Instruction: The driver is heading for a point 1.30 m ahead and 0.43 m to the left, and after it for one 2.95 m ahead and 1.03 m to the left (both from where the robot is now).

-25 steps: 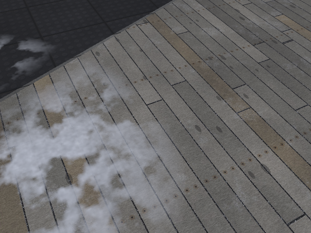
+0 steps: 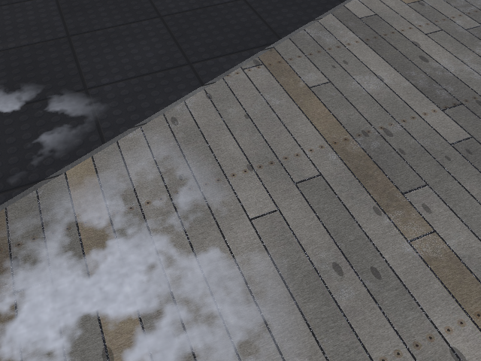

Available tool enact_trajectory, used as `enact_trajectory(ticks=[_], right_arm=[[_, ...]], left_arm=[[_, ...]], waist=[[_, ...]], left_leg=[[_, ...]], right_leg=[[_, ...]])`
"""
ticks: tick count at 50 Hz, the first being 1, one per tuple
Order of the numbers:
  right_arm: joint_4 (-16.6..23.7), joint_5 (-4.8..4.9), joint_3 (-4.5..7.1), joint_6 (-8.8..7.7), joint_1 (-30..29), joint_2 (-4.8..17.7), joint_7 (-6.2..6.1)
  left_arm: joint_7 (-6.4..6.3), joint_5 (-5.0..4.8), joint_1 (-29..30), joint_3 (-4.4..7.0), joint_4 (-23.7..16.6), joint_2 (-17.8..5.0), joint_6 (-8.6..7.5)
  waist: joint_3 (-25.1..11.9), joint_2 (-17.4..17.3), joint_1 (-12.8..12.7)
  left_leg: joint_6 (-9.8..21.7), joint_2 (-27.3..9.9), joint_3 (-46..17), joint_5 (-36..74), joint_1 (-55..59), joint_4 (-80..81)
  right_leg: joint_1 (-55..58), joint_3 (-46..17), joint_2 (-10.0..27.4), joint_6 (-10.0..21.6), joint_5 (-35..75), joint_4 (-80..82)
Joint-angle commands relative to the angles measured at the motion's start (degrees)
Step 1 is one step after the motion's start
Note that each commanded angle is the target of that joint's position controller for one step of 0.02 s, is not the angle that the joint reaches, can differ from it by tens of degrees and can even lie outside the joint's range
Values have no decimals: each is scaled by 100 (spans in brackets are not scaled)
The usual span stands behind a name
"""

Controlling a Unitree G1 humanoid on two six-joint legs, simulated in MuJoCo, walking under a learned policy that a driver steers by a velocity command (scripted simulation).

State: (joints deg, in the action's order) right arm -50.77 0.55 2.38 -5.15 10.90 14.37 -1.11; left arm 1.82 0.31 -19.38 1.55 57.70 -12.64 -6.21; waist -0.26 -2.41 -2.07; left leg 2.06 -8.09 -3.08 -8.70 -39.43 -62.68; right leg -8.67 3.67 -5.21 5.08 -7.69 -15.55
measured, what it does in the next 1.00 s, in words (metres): walks ahead: left foot, then right foot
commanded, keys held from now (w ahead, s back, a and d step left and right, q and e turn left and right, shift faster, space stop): w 0.64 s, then w+q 0.36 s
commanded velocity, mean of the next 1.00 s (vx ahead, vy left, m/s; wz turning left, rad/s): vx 0.50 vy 0.00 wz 0.11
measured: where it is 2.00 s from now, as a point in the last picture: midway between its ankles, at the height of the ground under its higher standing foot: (199, 215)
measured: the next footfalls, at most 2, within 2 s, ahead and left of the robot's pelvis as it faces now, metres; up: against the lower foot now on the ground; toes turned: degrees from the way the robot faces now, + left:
left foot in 0.28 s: +0.34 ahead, +0.16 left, +0.00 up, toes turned +2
right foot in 0.84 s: +0.65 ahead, -0.07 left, +0.00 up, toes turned +2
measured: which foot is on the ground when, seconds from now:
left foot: up 0.00-0.26, down 0.28-0.86, up 0.88-1.00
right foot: down 0.00-0.28, up 0.30-0.82, down 0.84-1.00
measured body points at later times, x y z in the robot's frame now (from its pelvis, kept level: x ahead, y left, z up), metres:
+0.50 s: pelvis +0.28 +0.08 +0.00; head +0.30 +0.10 +0.45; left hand +0.38 +0.35 -0.13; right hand +0.33 -0.17 -0.13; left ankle +0.29 +0.16 -0.75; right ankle +0.29 -0.08 -0.66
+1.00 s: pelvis +0.55 +0.02 -0.01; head +0.58 +0.01 +0.44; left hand +0.64 +0.30 -0.12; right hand +0.62 -0.24 -0.15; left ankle +0.45 +0.16 -0.65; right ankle +0.61 -0.07 -0.75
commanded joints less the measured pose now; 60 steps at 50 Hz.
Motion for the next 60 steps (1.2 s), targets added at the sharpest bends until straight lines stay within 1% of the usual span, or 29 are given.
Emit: enact_trajectory(ticks=[1, 7, 10, 12, 13, 14, 15, 16, 17, 18, 19, 20, 21, 23, 26, 32, 37, 40, 41, 42, 43, 44, 45, 46, 47, 48, 50, 54, 60], right_arm=[[262, -44, 63, -13, 49, 234, -10], [592, 54, -1, -80, -1134, 165, 147], [758, 75, 3, -136, -1369, 255, 264], [732, 74, 64, -183, -1051, 412, 304], [591, 63, 158, -199, -516, 573, 297], [272, 60, 320, -209, 543, 888, 260], [83, -5, 447, -182, 1636, 1440, 205], [-15, -72, 465, -169, 1783, 1628, 275], [57, -32, 310, -190, 1537, 1001, 284], [177, -7, 227, -199, 995, 745, 270], [280, -25, 172, -191, 505, 638, 285], [306, -51, 135, -188, 275, 497, 308], [260, -98, 95, -193, 237, 378, 323], [116, -88, 105, -214, 425, 401, 322], [-39, -86, 165, -194, 708, 625, 231], [-247, -23, 159, -101, 1173, 698, 98], [-473, 52, 202, 18, 1591, 746, 46], [-432, 66, 272, 89, 1401, 871, -1], [-383, 57, 277, 110, 1253, 888, 0], [-312, 9, 222, 119, 1154, 743, 13], [-112, -89, 122, 114, 1136, 494, 20], [-97, 48, -66, 9, 1966, -295, 55], [-155, 185, 89, -57, 1698, 400, 46], [6, 252, 191, -70, 1192, 702, 33], [51, 214, 204, -45, 967, 651, -2], [78, 132, 243, -1, 878, 564, -18], [67, 155, 264, 156, 1085, 310, 13], [345, 99, 305, 331, 646, 256, 10], [720, 60, 250, 268, -360, 182, 202]], left_arm=[[-126, -25, 196, 131, -332, -803, -75], [-190, -142, -444, 174, -146, -982, 35], [-209, -152, -568, 207, -65, -1009, 123], [-218, -153, -439, 244, -82, -1096, 183], [-218, -136, -301, 235, -119, -1094, 213], [-213, -75, -251, 170, -173, -925, 233], [-216, 64, -337, 50, -364, -667, 204], [-146, -73, -1034, -133, -322, 55, 49], [-133, -215, -632, 26, -288, -708, -79], [-121, -292, -64, 102, -461, -974, -145], [-165, -247, 183, 110, -501, -920, -137], [-195, -156, 301, 147, -521, -852, -91], [-190, -136, 198, 157, -514, -742, -12], [-198, -132, 66, 152, -477, -537, 112], [-218, -75, 596, 183, -685, -538, 176], [-147, -90, 1812, 145, -1041, -396, 116], [-14, -134, 2566, 130, -1360, -461, -3], [36, -136, 2224, 213, -1328, -692, -100], [15, -132, 1728, 300, -1199, -843, -122], [-34, -120, 752, 444, -917, -1124, -132], [-101, -25, -330, 557, -759, -1589, -124], [-67, 13, -535, 591, -675, -1805, -74], [-73, -7, -327, 434, -786, -1194, -81], [-95, -46, 127, 349, -858, -903, -90], [-87, -40, 560, 302, -900, -791, -94], [-75, -3, 812, 281, -887, -675, -99], [-76, 45, 998, 266, -810, -539, -120], [-170, 50, 813, 363, -638, -787, -146], [-291, 29, 536, 425, -563, -1023, -33]], waist=[[347, 436, 221], [479, 496, -216], [537, 539, -208], [358, 649, 37], [49, 662, 359], [-610, 536, 800], [-1577, -385, 1062], [-2112, -1910, 642], [-1662, -1045, 773], [-962, -646, 683], [-649, -82, 479], [-371, 17, 340], [-322, -122, 183], [-208, -152, 80], [51, -28, 132], [337, -87, 464], [606, -116, 607], [373, -268, 299], [87, -320, 8], [-552, -252, -417], [-1532, 435, -737], [-2284, 2120, -291], [-1950, 1533, -425], [-1141, 1165, -357], [-700, 684, -156], [-386, 619, 3], [-169, 879, 251], [155, 589, 279], [398, 455, -4]], left_leg=[[-118, -157, -9, 926, -121, 954], [-164, 198, 255, 1389, 118, 2748], [9, 273, 232, 854, 136, 3149], [175, 437, 358, 431, 736, 3359], [296, 635, 526, 335, 1511, 3478], [496, 631, 470, 416, 2926, 3433], [905, -638, -1084, 457, 4677, 3435], [1746, -1565, -3757, -621, 6230, 4360], [1485, -1382, -3670, -984, 5886, 4579], [1221, -1202, -2711, -497, 5113, 4610], [1108, -976, -2033, 216, 4314, 4751], [1058, -744, -1552, 616, 3746, 4938], [1003, -585, -1228, 803, 3433, 5105], [1073, -447, -845, 1268, 3179, 5306], [1122, -455, -547, 1700, 3238, 5477], [907, -259, -67, 1306, 3442, 5663], [927, -541, -412, 1202, 4116, 5273], [794, -635, -616, 1734, 4188, 4783], [701, -482, -540, 2503, 4077, 4259], [532, -129, -337, 2748, 3613, 3185], [306, 373, -19, 1117, 2392, 1322], [9, 1196, 4, -2370, 272, -506], [73, 877, -643, -2419, -197, -1232], [139, 620, -520, -1877, -456, -1307], [130, 332, -394, -1343, -188, -1134], [124, 159, -373, -1006, 71, -895], [115, -35, -341, -737, 538, -635], [29, -106, -369, -70, 4, -147], [-5, 12, 39, 1104, -178, 1536]], right_leg=[[-471, -1131, 1595, 915, 523, 1051], [354, -907, 1680, 709, 432, 842], [912, -1002, 1943, 629, 513, 499], [1062, -1015, 2010, 521, 1212, 77], [1006, -844, 1834, 407, 2190, -569], [567, -565, 1479, 241, 2645, -1830], [-679, -197, 1012, 11, 956, -3898], [-2843, -540, 49, -240, -2381, -5494], [-3455, -1146, 432, -122, -2326, -6112], [-3643, -1020, 725, -24, -1725, -6067], [-3326, -872, 1025, -61, -1184, -5809], [-3112, -827, 1187, -104, -873, -5454], [-2793, -838, 1314, -125, -668, -5242], [-2655, -735, 1330, -198, -516, -4987], [-3216, -693, 1375, -340, 80, -4306], [-3166, -444, 1152, -394, 1412, -2372], [-3194, -525, 973, -336, 1057, -1533], [-2299, -474, 785, -224, 566, -1246], [-1517, -333, 620, -136, 442, -1146], [-102, -364, 673, 36, 513, -1234], [1720, -1564, 1817, 381, 401, -1361], [3400, -4089, 3043, 1145, -644, -660], [2968, -4270, 2867, 926, -1210, -272], [2149, -3315, 2739, 652, -1104, -169], [1263, -2646, 2547, 533, -617, 21], [586, -2143, 2361, 496, -313, 253], [-37, -1356, 2102, 471, 31, 582], [-106, -565, 2119, 564, 699, 847], [391, 330, 2053, 423, 1007, 886]])
Velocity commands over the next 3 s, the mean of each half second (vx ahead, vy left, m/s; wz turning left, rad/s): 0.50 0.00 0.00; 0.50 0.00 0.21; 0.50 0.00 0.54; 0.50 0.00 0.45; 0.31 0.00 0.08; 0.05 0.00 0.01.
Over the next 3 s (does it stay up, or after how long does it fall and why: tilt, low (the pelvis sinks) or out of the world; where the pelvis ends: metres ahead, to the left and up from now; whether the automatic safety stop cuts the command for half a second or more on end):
stays up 1.28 0.41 -0.01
